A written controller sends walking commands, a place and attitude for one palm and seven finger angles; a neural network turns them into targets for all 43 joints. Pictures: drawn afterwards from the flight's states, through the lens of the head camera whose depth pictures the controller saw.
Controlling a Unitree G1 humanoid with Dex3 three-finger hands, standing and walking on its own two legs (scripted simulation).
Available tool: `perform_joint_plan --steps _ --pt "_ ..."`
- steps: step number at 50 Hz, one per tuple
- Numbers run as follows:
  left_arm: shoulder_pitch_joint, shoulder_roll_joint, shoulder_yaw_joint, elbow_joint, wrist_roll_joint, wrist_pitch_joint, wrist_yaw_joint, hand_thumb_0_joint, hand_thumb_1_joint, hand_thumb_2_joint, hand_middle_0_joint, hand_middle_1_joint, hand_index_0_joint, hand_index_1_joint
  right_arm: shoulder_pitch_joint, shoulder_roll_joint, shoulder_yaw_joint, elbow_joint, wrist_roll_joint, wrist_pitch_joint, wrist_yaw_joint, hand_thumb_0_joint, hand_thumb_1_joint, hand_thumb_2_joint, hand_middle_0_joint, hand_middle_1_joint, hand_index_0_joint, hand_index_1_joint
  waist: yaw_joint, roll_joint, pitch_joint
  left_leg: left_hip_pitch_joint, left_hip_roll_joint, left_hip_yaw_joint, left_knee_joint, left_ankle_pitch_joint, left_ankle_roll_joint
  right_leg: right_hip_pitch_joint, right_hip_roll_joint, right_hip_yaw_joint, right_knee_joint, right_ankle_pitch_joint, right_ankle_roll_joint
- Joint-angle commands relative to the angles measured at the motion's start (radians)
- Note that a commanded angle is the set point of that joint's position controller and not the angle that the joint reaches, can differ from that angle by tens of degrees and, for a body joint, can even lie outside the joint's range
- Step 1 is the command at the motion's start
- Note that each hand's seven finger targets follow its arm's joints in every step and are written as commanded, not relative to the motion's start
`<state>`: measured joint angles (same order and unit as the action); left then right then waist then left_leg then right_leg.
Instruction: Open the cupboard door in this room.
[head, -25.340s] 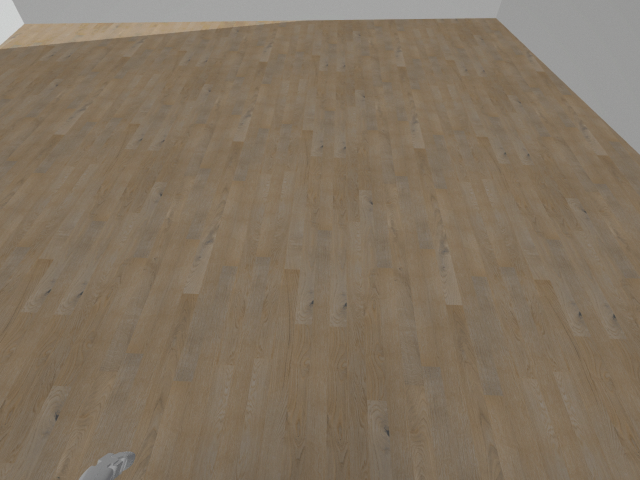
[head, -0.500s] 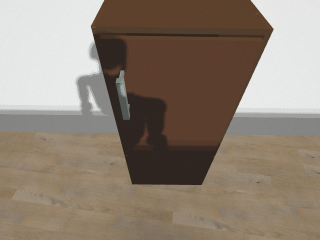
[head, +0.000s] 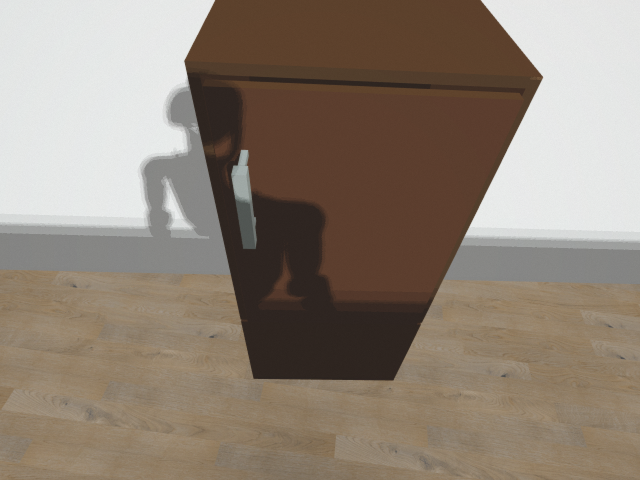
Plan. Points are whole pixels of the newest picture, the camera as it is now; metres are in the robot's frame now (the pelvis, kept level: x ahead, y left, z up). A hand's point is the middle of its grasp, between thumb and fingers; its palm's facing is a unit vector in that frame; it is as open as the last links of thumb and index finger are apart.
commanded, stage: shuffle to correct the standing spot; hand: left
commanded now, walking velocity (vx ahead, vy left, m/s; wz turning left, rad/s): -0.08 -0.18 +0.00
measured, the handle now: (247, 201) +0.48 +0.15 +0.06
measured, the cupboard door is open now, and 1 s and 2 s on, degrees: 0 0 0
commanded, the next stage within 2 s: come to a stop and stand still in 0.34 s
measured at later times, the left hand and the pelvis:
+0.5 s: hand out of the picture -0.05 +0.13 -0.18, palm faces +0.01 -0.97 -0.23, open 7.4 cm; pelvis -0.06 -0.07 -0.01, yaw +0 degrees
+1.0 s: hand out of the picture -0.07 +0.13 -0.18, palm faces +0.13 -0.98 -0.18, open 7.4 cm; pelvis -0.06 -0.05 +0.00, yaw +4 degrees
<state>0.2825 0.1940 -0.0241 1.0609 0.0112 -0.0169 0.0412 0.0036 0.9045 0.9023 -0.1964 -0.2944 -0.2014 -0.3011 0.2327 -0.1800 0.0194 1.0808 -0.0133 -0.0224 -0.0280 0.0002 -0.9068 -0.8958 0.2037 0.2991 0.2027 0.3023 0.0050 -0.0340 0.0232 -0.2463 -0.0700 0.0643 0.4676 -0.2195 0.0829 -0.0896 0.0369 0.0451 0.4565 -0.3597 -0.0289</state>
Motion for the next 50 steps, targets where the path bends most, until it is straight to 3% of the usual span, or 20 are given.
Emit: perform_joint_plan --steps 1,8,11,13,18,21,22,23,24,25,28,33,36,38,39,40,41,44,48,50 --pt "0.049 0.135 0.025 -0.031 0.003 -0.003 0.009 0.0 0.9 0.9 -0.2 -0.3 -0.2 -0.3 0.007 -0.15 -0.031 -0.042 0.005 -0.022 -0.007 0.0 -0.9 -0.9 0.2 0.3 0.2 0.3 -0.001 0.033 0.001 0.107 0.181 -0.184 -0.078 0.258 -0.004 -0.107 -0.107 0.082 -0.07 0.221 -0.019" --pt "0.062 0.138 0.036 -0.039 0.01 0.022 0.004 0.0 0.9 0.9 -0.2 -0.3 -0.2 -0.3 0.017 -0.2 -0.057 -0.043 0.002 -0.015 -0.029 0.0 -0.9 -0.9 0.2 0.3 0.2 0.3 -0.004 0.098 -0.031 0.191 0.308 -0.324 -0.112 0.473 0.069 -0.195 -0.065 0.009 0.05 0.077 -0.002" --pt "0.072 0.108 0.042 -0.056 0.015 0.052 -0.003 0.0 0.9 0.9 -0.2 -0.3 -0.2 -0.3 0.043 -0.19 -0.068 -0.054 -0.002 0.005 -0.036 0.0 -0.9 -0.9 0.2 0.3 0.2 0.3 -0.012 0.121 -0.052 0.168 0.411 -0.383 -0.163 0.41 0.139 -0.279 -0.061 0.007 0.301 -0.145 0.008" --pt "0.057 0.104 0.048 -0.075 0.024 0.063 -0.009 0.0 0.9 0.9 -0.2 -0.3 -0.2 -0.3 0.036 -0.197 -0.077 -0.075 -0.008 0.014 -0.037 0.0 -0.9 -0.9 0.2 0.3 0.2 0.3 -0.014 0.072 -0.062 0.12 0.43 -0.385 -0.16 0.357 0.166 -0.31 -0.072 0.017 0.404 -0.163 0.005" --pt "0.078 0.076 0.057 -0.092 0.022 0.07 -0.027 0.0 0.9 0.9 -0.2 -0.3 -0.2 -0.3 -0.031 -0.221 -0.096 -0.119 -0.022 0.026 -0.014 0.0 -0.9 -0.9 0.2 0.3 0.2 0.3 0.007 0.1 -0.044 -0.096 0.351 -0.306 -0.21 0.001 0.097 -0.179 -0.063 -0.048 0.292 -0.087 0.008" --pt "0.183 0.089 0.07 -0.066 0.023 0.067 -0.031 0.0 0.9 0.9 -0.2 -0.3 -0.2 -0.3 -0.057 -0.214 -0.107 -0.137 -0.023 0.046 -0.001 0.0 -0.9 -0.9 0.2 0.3 0.2 0.3 0.039 0.103 -0.017 -0.278 0.244 -0.216 -0.171 -0.287 0.002 0.003 -0.037 -0.103 0.028 0.011 0.001" --pt "0.208 0.125 0.077 -0.069 0.031 0.064 -0.027 0.0 0.9 0.9 -0.2 -0.3 -0.2 -0.3 -0.05 -0.173 -0.103 -0.145 -0.019 0.054 0.004 0.0 -0.9 -0.9 0.2 0.3 0.2 0.3 0.046 -0.018 -0.002 -0.324 0.151 -0.133 -0.025 -0.331 -0.041 -0.014 -0.113 -0.004 -0.115 -0.096 -0.023" --pt "0.169 0.177 0.078 -0.091 0.037 0.055 -0.019 0.0 0.9 0.9 -0.2 -0.3 -0.2 -0.3 -0.039 -0.092 -0.085 -0.162 -0.012 0.059 0.007 0.0 -0.9 -0.9 0.2 0.3 0.2 0.3 0.027 -0.213 0.025 -0.324 0.063 -0.021 0.177 -0.276 -0.08 -0.133 -0.273 0.216 -0.263 -0.303 -0.09" --pt "0.09 0.185 0.073 -0.127 0.031 0.047 -0.012 0.0 0.9 0.9 -0.2 -0.3 -0.2 -0.3 -0.069 -0.084 -0.078 -0.178 -0.012 0.062 0.016 0.0 -0.9 -0.9 0.2 0.3 0.2 0.3 0.03 -0.207 0.043 -0.262 0.06 -0.026 0.363 -0.284 -0.076 -0.288 -0.371 0.292 -0.352 -0.396 -0.134" --pt "0.011 0.187 0.07 -0.139 0.026 0.034 -0.012 0.0 0.9 0.9 -0.2 -0.3 -0.2 -0.3 -0.047 -0.085 -0.079 -0.172 -0.012 0.06 0.026 0.0 -0.9 -0.9 0.2 0.3 0.2 0.3 -0.007 -0.125 0.014 -0.224 0.063 -0.048 0.468 -0.257 -0.07 -0.324 -0.365 0.252 -0.344 -0.339 -0.134" --pt "0.015 0.156 0.068 -0.126 0.012 -0.006 -0.01 0.0 0.9 0.9 -0.2 -0.3 -0.2 -0.3 0.006 -0.079 -0.076 -0.125 -0.012 0.042 0.04 0.0 -0.9 -0.9 0.2 0.3 0.2 0.3 -0.012 -0.045 0.034 -0.282 0.096 -0.055 0.522 -0.121 -0.077 -0.195 -0.307 0.173 -0.272 -0.076 -0.103" --pt "0.128 0.176 0.087 -0.082 0.028 -0.013 -0.007 0.0 0.9 0.9 -0.2 -0.3 -0.2 -0.3 -0.035 -0.066 -0.064 -0.155 -0.001 0.026 0.035 0.0 -0.9 -0.9 0.2 0.3 0.2 0.3 0.054 -0.071 0.042 -0.296 0.098 -0.021 0.317 -0.232 -0.094 -0.021 -0.392 0.196 -0.178 0.274 -0.172" --pt "0.124 0.176 0.09 -0.066 0.023 -0.001 -0.006 0.0 0.9 0.9 -0.2 -0.3 -0.2 -0.3 0.014 -0.04 -0.052 -0.141 0.004 0.02 0.024 0.0 -0.9 -0.9 0.2 0.3 0.2 0.3 0.04 -0.104 -0.015 -0.109 0.067 0.002 0.112 -0.159 -0.091 -0.054 -0.342 0.131 -0.087 0.418 -0.142" --pt "0.074 0.148 0.087 -0.073 0.015 0.01 -0.004 0.0 0.9 0.9 -0.2 -0.3 -0.2 -0.3 0.102 -0.045 -0.054 -0.103 0.01 0.011 0.018 0.0 -0.9 -0.9 0.2 0.3 0.2 0.3 -0.002 -0.095 -0.027 0.097 0.074 0.006 -0.077 -0.007 -0.082 -0.176 -0.258 0.047 0.001 0.303 -0.072" --pt "0.069 0.108 0.078 -0.08 0.01 0.017 -0.005 0.0 0.9 0.9 -0.2 -0.3 -0.2 -0.3 0.128 -0.092 -0.06 -0.098 0.007 0.005 0.013 0.0 -0.9 -0.9 0.2 0.3 0.2 0.3 -0.011 0.042 -0.059 0.188 0.171 -0.095 -0.125 0.086 -0.05 -0.252 -0.184 -0.017 0.095 0.165 -0.026" --pt "0.066 0.056 0.068 -0.095 0.007 0.022 -0.01 0.0 0.9 0.9 -0.2 -0.3 -0.2 -0.3 0.136 -0.153 -0.072 -0.102 0.0 0.006 0.007 0.0 -0.9 -0.9 0.2 0.3 0.2 0.3 -0.008 0.244 -0.054 0.215 0.338 -0.289 -0.152 0.216 0.035 -0.369 -0.101 -0.119 0.205 -0.077 0.028" --pt "0.045 0.045 0.061 -0.103 0.011 0.025 -0.006 0.0 0.9 0.9 -0.2 -0.3 -0.2 -0.3 0.137 -0.16 -0.074 -0.107 -0.004 0.016 0.004 0.0 -0.9 -0.9 0.2 0.3 0.2 0.3 -0.015 0.244 -0.021 0.154 0.399 -0.318 -0.183 0.274 0.112 -0.387 -0.086 -0.121 0.325 -0.221 0.033" --pt "0.019 0.036 0.059 -0.068 0.017 0.035 -0.014 0.0 0.9 0.9 -0.2 -0.3 -0.2 -0.3 0.041 -0.094 -0.054 -0.109 -0.007 0.007 -0.009 0.0 -0.9 -0.9 0.2 0.3 0.2 0.3 0.006 0.16 0.017 0.037 0.346 -0.258 -0.195 0.278 0.127 -0.331 -0.121 -0.066 0.438 -0.128 0.021" --pt "0.034 -0.006 0.049 -0.044 0.014 0.029 -0.016 0.0 0.9 0.9 -0.2 -0.3 -0.2 -0.3 0.038 -0.086 -0.054 -0.095 -0.01 -0.004 -0.012 0.0 -0.9 -0.9 0.2 0.3 0.2 0.3 0.018 0.109 0.002 0.068 0.289 -0.157 -0.145 0.474 0.106 -0.243 -0.104 -0.095 0.263 -0.042 0.039" --pt "0.036 0.004 0.05 -0.037 0.011 0.024 -0.014 0.0 0.9 0.9 -0.2 -0.3 -0.2 -0.3 0.051 -0.096 -0.054 -0.083 -0.007 -0.006 -0.014 0.0 -0.9 -0.9 0.2 0.3 0.2 0.3 0.018 0.101 -0.026 0.077 0.277 -0.155 -0.116 0.45 0.088 -0.174 -0.098 -0.101 0.145 0.025 0.042"
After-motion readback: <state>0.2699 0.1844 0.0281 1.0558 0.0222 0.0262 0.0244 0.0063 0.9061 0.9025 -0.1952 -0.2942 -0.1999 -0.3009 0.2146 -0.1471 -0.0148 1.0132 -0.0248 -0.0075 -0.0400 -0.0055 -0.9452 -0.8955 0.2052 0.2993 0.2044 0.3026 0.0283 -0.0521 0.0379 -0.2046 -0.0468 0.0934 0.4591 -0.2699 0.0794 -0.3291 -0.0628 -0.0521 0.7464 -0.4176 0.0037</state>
